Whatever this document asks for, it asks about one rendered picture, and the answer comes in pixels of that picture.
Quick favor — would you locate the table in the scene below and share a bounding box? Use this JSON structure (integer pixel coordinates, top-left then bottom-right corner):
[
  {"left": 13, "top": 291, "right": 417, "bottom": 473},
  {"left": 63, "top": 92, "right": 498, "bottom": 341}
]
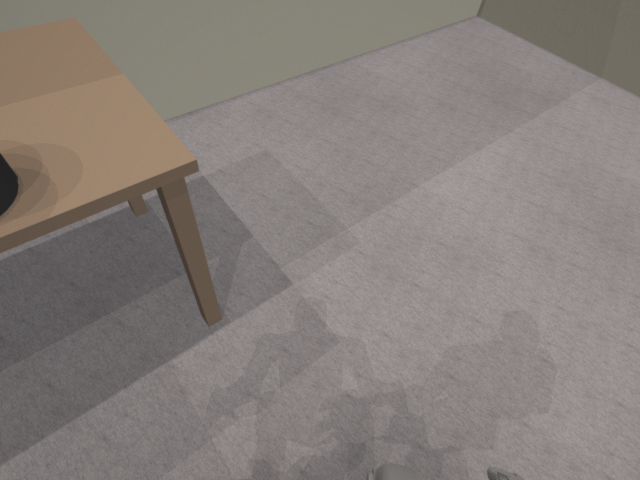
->
[{"left": 0, "top": 18, "right": 222, "bottom": 327}]

